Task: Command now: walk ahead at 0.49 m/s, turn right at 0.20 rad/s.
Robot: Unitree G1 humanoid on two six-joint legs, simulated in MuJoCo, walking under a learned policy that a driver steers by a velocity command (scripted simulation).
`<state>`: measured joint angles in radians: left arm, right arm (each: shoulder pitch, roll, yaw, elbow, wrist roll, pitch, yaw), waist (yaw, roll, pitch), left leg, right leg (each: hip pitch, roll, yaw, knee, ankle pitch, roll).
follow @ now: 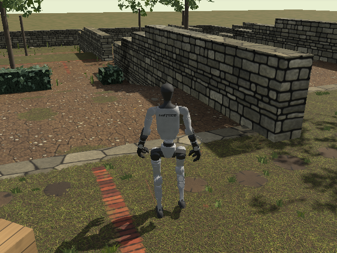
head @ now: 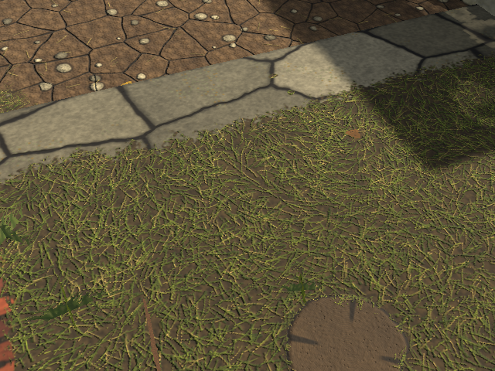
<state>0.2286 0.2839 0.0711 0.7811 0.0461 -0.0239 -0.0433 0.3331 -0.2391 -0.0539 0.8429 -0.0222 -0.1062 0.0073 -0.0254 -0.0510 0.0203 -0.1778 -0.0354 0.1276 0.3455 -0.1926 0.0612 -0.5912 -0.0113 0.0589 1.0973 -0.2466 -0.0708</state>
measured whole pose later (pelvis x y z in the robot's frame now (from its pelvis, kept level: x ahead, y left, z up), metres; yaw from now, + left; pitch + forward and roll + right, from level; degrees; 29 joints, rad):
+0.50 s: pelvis +0.26 -0.03 +0.00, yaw +11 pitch +1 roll -1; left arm 0.35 0.22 0.05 0.88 0.02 -0.11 0.01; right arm 0.25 -0.27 -0.08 0.84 -0.03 -0.01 0.04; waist 0.01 0.05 0.02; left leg -0.63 0.07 0.00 1.10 -0.21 0.05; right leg -0.11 0.01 -0.17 0.31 -0.22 -0.05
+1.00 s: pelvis +0.49 +0.10 +0.00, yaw +26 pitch +0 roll +0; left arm 0.22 0.24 0.04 0.83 0.03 -0.04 -0.02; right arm 0.30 -0.24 -0.06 0.87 -0.01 -0.06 0.01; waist 0.00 -0.03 0.05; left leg -0.15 -0.13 0.05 0.32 -0.18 0.14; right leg -0.59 -0.13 0.00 1.09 -0.23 -0.01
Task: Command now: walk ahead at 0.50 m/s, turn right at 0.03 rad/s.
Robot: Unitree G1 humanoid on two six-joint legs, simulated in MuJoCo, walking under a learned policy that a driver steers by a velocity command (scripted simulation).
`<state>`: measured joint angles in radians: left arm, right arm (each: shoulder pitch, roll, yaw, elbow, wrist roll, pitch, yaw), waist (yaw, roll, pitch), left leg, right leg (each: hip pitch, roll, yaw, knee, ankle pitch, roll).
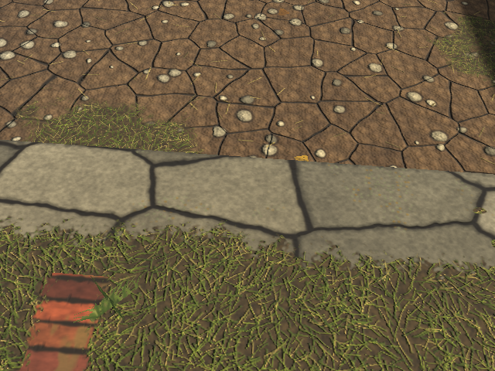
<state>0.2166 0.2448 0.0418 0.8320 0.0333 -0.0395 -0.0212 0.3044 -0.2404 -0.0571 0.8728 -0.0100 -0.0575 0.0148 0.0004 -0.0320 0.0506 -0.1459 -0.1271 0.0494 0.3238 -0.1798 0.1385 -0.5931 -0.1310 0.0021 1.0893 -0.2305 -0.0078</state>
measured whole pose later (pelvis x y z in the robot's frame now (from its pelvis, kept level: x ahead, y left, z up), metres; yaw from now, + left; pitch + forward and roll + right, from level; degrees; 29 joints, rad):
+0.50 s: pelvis +0.28 -0.06 -0.01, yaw -15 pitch +0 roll -1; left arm 0.27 0.27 0.07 0.89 0.01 -0.03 -0.01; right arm 0.24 -0.23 -0.02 0.85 -0.03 -0.08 0.00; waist 0.00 0.01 0.06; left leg -0.45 0.04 -0.01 1.23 -0.33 0.01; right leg -0.25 0.15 -0.03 0.44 -0.18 -0.15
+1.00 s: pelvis +0.45 -0.06 -0.01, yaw -24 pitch +0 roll -2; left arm 0.21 0.28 0.04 0.86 0.03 0.04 0.02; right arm 0.21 -0.24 0.00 0.82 -0.01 -0.01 -0.01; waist 0.00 -0.02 0.08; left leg -0.35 -0.06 -0.04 0.45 -0.09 0.07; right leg -0.32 0.10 0.07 0.95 -0.51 0.00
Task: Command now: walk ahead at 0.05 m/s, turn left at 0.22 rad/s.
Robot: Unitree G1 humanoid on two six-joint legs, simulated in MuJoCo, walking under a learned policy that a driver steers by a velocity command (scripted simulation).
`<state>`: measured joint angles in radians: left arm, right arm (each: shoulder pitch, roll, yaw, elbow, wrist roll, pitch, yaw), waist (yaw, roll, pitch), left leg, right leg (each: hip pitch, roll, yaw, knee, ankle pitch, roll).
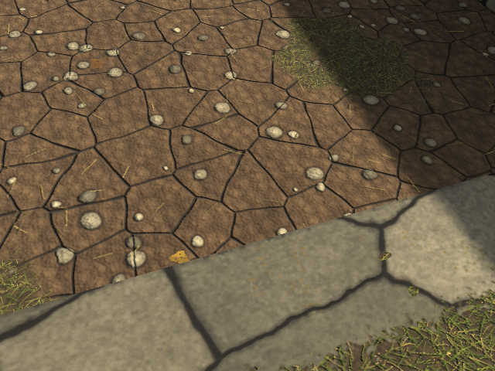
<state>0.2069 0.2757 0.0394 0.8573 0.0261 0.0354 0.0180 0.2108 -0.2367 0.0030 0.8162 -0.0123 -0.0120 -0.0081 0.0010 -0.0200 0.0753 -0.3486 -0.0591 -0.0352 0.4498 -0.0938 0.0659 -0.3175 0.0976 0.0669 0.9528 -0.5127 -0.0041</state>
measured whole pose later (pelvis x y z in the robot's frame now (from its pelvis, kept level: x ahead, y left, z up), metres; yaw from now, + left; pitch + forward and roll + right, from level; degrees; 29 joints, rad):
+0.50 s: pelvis +0.00 -0.03 +0.01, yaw +17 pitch +0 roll +1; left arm 0.23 0.26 0.02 0.80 0.02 0.01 0.05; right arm 0.21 -0.32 -0.09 0.82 -0.02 0.08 0.03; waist 0.00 0.05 0.03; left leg -0.47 -0.05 -0.05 1.04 -0.40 -0.05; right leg -0.17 0.01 -0.06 0.39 -0.23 -0.05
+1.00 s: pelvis -0.03 +0.01 +0.01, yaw +29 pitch -1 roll +0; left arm 0.26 0.29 0.04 0.84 0.02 0.07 0.00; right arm 0.17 -0.23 -0.01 0.79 -0.02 0.02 -0.02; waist 0.02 -0.04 0.06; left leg -0.13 -0.08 -0.02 0.37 -0.22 0.08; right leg -0.39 -0.03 0.01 0.80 -0.36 0.02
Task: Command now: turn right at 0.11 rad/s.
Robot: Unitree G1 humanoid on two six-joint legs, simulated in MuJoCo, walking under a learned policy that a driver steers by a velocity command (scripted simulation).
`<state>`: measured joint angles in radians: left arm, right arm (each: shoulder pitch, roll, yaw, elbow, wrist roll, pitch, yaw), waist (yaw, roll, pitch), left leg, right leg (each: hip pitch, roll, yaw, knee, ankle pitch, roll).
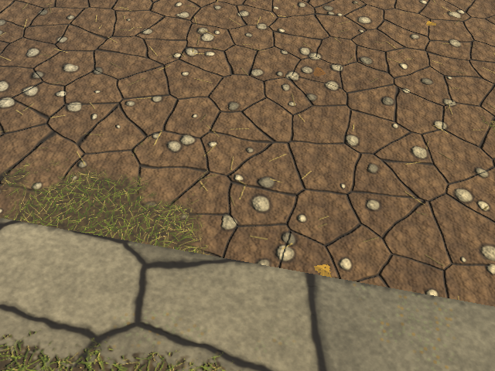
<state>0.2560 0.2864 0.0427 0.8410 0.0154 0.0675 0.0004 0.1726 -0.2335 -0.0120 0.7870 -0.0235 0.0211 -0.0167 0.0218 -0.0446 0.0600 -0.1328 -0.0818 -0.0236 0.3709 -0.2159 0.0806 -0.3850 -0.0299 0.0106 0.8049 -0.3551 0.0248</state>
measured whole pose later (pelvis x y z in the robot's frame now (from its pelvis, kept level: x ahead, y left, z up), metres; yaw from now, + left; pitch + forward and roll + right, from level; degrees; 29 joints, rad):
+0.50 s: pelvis -0.01 -0.01 +0.00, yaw -16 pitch +1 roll +1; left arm 0.24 0.30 0.07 0.81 0.01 0.04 0.01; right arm 0.14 -0.30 -0.04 0.79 -0.01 0.05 -0.03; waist 0.02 0.01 0.08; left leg -0.40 -0.02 -0.05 0.83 -0.41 -0.04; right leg -0.22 0.10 0.16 0.43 -0.21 -0.05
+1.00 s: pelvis +0.00 +0.02 -0.01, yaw -20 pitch +0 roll -1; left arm 0.15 0.25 0.03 0.86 0.01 0.05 0.04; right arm 0.27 -0.26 -0.02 0.84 -0.01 0.02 0.00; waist -0.03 0.01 0.06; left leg -0.25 -0.06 -0.07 0.48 -0.23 0.04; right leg -0.14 0.05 0.04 0.41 -0.27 -0.02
